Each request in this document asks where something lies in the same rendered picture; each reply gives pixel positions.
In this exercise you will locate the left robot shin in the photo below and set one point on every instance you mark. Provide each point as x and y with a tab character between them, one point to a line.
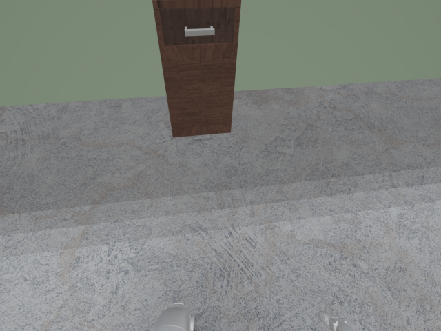
179	305

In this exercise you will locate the handle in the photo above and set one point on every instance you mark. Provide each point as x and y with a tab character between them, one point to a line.
200	31

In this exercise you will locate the right robot hand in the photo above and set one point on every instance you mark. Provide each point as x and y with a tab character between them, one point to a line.
334	322

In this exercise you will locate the drawer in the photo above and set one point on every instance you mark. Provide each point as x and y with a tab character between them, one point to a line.
174	21

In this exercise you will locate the cabinet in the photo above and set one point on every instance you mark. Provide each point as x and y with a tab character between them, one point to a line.
199	78

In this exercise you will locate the left robot thigh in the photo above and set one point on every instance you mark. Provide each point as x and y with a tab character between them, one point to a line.
174	319

